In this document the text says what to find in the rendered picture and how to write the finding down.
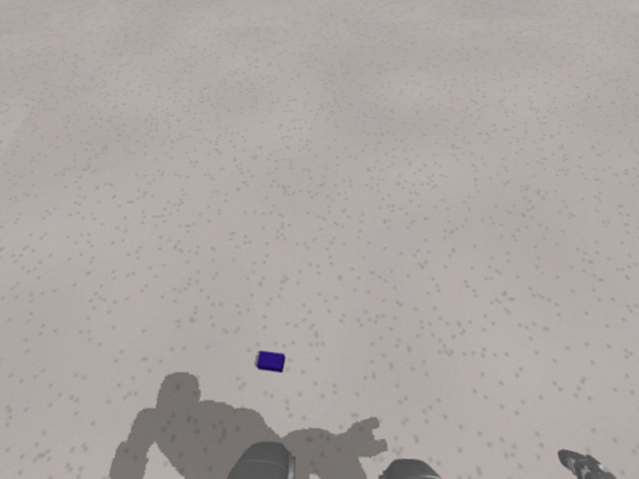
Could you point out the right robot hand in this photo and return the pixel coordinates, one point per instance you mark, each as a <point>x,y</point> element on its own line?
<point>584,467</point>

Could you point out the small box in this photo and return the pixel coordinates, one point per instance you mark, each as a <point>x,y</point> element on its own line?
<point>271,361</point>

